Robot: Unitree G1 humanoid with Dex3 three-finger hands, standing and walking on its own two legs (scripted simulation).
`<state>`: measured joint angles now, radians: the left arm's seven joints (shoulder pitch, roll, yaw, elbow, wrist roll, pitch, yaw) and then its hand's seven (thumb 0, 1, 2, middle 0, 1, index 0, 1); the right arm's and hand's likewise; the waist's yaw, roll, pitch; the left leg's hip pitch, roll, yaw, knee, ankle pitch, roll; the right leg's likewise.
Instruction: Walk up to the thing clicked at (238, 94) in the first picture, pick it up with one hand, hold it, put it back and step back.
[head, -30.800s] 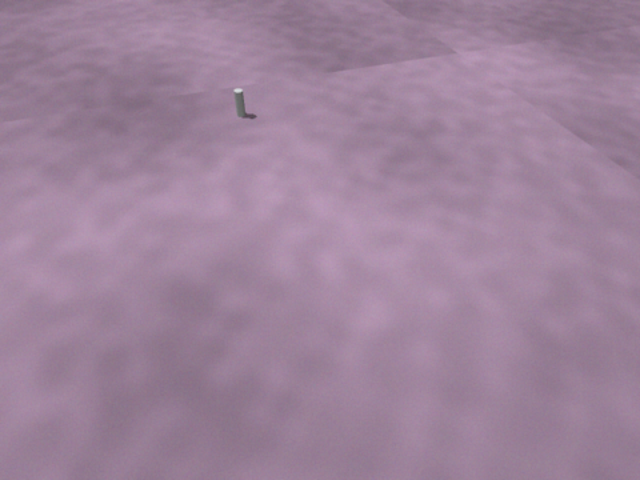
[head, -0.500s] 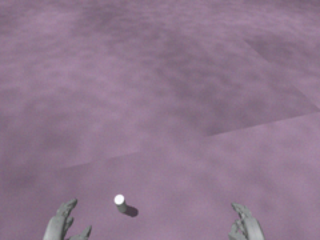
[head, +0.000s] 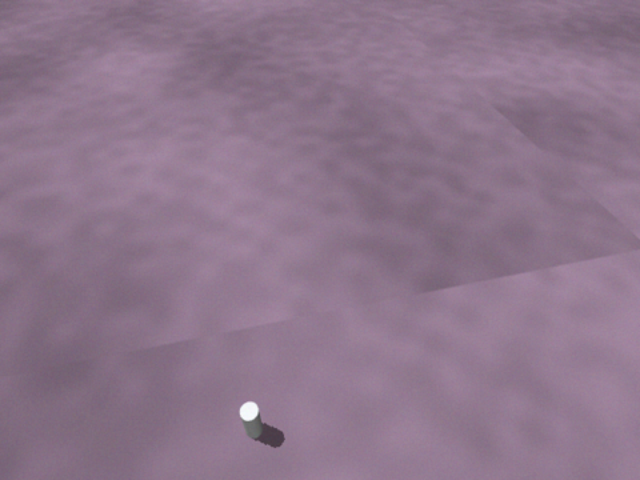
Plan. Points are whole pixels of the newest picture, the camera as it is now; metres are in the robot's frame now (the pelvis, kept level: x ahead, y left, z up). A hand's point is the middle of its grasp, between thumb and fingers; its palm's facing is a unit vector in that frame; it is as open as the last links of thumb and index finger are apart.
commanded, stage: stand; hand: left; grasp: from the side
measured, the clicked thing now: (251, 420) +0.43 +0.17 -0.69
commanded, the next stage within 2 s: step back in 1.60 s
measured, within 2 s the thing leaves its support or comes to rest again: neither
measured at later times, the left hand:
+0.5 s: hand out of the picture +0.05 +0.24 -0.15, palm faces +0.00 -0.94 -0.34, open 7.4 cm
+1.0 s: hand out of the picture +0.08 +0.23 -0.15, palm faces -0.01 -0.94 -0.35, open 7.4 cm
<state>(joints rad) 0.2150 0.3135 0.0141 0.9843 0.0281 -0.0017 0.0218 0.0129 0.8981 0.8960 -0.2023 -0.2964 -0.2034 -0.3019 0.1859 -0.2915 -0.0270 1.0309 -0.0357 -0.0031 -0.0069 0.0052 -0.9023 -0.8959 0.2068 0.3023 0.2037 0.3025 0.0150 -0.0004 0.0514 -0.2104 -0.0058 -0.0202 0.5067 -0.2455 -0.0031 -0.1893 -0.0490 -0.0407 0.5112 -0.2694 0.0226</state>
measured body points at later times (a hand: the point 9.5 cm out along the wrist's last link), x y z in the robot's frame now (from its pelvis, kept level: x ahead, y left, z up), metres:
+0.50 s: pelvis +0.00 -0.01 +0.01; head +0.00 -0.01 +0.46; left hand +0.06 +0.29 -0.13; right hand +0.06 -0.30 -0.13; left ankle +0.02 +0.12 -0.74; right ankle +0.01 -0.13 -0.74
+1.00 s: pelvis +0.01 -0.02 +0.01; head +0.02 -0.02 +0.46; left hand +0.08 +0.28 -0.12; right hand +0.08 -0.31 -0.13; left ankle +0.02 +0.12 -0.74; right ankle +0.01 -0.13 -0.74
